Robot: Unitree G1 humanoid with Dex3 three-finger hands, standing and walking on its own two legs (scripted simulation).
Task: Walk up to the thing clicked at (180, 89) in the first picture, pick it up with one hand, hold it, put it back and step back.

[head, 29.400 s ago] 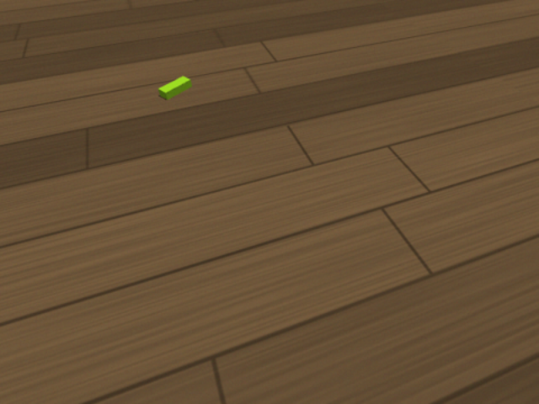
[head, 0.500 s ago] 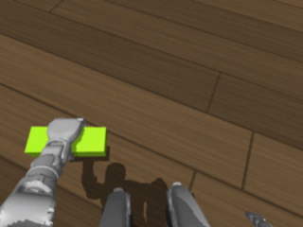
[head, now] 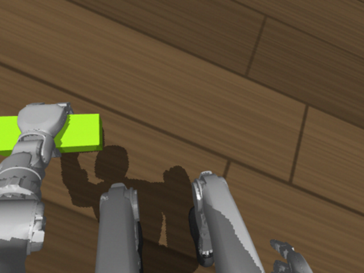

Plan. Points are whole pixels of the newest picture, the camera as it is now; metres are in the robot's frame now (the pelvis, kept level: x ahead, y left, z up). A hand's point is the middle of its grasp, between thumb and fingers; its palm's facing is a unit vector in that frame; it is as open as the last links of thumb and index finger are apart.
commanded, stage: crouch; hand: left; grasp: from above
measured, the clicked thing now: (52, 134) +0.45 +0.27 -0.17
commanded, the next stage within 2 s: lower in 0.88 s
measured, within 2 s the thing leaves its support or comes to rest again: neither
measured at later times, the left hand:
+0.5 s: hand (63, 138) +0.46 +0.27 -0.25, palm faces -0.47 -0.01 -0.88, open 10.9 cm
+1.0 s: hand (67, 138) +0.47 +0.28 -0.29, palm faces -0.47 -0.01 -0.88, open 10.8 cm
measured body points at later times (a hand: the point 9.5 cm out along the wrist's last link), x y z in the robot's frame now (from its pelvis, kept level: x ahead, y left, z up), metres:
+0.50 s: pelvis -0.01 +0.00 -0.08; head +0.23 +0.05 +0.29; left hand +0.48 +0.27 -0.20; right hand +0.04 -0.28 -0.19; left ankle +0.07 +0.11 -0.42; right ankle +0.08 -0.13 -0.42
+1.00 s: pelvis -0.01 -0.01 -0.12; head +0.24 +0.05 +0.25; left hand +0.49 +0.27 -0.24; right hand +0.02 -0.28 -0.23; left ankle +0.07 +0.11 -0.42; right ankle +0.08 -0.13 -0.42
